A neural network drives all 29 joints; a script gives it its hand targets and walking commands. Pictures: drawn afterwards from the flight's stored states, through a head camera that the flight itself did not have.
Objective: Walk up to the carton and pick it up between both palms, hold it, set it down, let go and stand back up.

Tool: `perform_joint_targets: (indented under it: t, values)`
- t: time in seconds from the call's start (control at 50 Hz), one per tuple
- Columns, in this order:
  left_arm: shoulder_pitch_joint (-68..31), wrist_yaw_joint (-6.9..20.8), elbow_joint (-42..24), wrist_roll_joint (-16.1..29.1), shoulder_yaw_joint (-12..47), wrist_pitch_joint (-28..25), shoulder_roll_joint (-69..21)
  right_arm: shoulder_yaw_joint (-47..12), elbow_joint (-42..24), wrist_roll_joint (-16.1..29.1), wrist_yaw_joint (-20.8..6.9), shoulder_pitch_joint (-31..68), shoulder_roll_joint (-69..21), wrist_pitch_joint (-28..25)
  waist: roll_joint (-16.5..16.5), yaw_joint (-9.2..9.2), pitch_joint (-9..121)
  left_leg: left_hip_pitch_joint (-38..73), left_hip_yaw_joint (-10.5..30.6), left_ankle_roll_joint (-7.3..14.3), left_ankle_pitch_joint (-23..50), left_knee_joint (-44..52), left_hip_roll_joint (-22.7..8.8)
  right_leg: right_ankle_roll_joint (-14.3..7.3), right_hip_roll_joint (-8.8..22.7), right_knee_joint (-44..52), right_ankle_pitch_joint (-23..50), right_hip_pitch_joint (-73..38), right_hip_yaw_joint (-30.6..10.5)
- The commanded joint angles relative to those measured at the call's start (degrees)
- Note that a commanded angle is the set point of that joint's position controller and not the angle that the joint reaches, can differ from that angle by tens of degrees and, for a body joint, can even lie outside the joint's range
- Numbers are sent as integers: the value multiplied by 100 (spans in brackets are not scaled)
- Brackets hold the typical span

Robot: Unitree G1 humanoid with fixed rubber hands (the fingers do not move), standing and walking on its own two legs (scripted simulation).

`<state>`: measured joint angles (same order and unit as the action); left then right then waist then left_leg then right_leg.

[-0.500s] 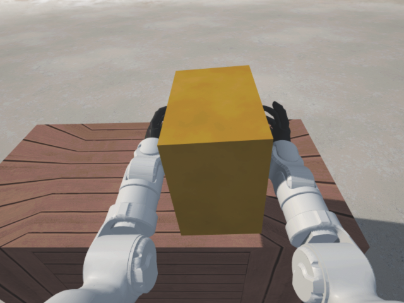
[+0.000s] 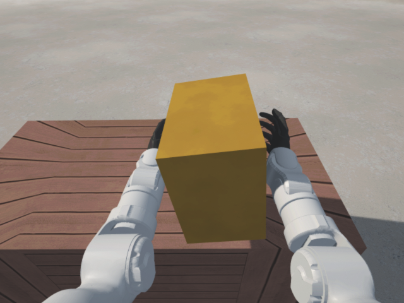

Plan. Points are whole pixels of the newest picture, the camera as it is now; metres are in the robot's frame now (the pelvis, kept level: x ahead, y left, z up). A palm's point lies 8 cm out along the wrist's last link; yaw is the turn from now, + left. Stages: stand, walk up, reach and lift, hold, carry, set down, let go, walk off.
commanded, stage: set down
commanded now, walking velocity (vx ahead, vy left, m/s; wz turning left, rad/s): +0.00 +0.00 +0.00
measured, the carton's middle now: (217, 156) +0.40 -0.02 +0.12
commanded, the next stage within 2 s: none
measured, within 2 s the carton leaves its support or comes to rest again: neither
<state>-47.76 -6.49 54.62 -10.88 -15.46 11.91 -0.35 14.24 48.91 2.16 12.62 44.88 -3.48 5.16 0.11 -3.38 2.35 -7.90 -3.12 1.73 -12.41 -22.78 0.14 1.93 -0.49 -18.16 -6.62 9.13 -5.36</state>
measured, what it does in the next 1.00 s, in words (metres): stands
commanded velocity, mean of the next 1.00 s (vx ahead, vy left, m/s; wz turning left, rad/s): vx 0.00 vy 0.00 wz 0.00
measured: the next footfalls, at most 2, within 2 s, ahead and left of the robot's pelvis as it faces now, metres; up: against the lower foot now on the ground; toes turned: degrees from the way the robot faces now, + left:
none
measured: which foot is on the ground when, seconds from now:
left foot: down 0.00-1.00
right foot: down 0.00-1.00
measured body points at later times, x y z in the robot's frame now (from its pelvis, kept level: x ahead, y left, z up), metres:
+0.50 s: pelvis +0.03 +0.01 +0.00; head +0.01 +0.02 +0.45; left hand +0.45 +0.11 +0.10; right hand +0.42 -0.14 +0.12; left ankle +0.00 +0.09 -0.75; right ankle +0.04 -0.15 -0.75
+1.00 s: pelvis +0.03 +0.01 +0.00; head +0.02 +0.02 +0.45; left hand +0.45 +0.12 +0.08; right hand +0.41 -0.14 +0.10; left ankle +0.00 +0.09 -0.75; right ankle +0.04 -0.15 -0.75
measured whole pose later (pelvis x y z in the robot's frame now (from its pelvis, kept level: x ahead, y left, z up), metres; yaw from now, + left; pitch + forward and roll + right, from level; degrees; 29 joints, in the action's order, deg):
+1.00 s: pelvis +0.03 +0.01 +0.00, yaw +0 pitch +0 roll -1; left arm -47.6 -3.4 68.0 -10.9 -15.7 -0.4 2.2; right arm 26.5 49.2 -12.2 10.7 40.4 -11.0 -1.9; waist 0.3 -4.8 2.4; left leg -7.9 -3.1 2.2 -14.7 -22.8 0.6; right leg 2.5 -0.1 -18.2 -8.9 9.1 -5.4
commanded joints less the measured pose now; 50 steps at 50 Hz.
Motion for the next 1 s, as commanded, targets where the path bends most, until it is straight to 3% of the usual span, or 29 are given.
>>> perform_joint_targets:
  t: [0.0,0.22,0.4,0.52,0.7,0.94,0.98]
  values:
    - [-5187,1018,-1108,38,1353,-759,-3800,-1547,-627,-771,-929,4667,-4261,-502,55,-146,3035,386,20,-346,939,590,70,-45,-177,179,1045,-1570,691]
    - [-4749,1091,-1148,61,1456,-932,-3877,-1748,-865,-809,-856,4269,-4310,-611,89,-293,3406,475,46,-483,2110,339,64,16,-180,-16,2324,-1902,685]
    - [-4389,1189,-1066,-8,1394,-1032,-3854,-1820,-1151,-913,-825,4032,-4358,-727,172,-269,3502,347,30,-498,2413,269,90,76,-138,-142,3064,-2155,656]
    - [-4666,1202,-974,-10,1395,-1233,-3818,-1575,-994,-1123,-871,4037,-4356,-831,44,-335,3561,277,9,-525,2286,287,65,57,-136,-150,2773,-1975,702]
    - [-4930,1315,-300,-265,873,-1524,-3545,-838,-326,-1746,-998,3898,-4336,-932,33,-333,3053,22,-76,-468,1572,463,-4,26,-86,-106,1906,-1692,761]
    - [-5163,1411,209,-417,502,-1897,-3288,-193,79,-2361,-1132,3822,-4347,-1155,-113,-430,3028,-205,-122,-484,1593,407,-89,0,-9,-244,1794,-1503,797]
    - [-5059,1457,382,-518,298,-1920,-3166,-120,121,-2472,-1139,3739,-4359,-1151,-11,-381,2869,-345,-170,-444,1516,424,-77,17,21,-288,1890,-1593,787]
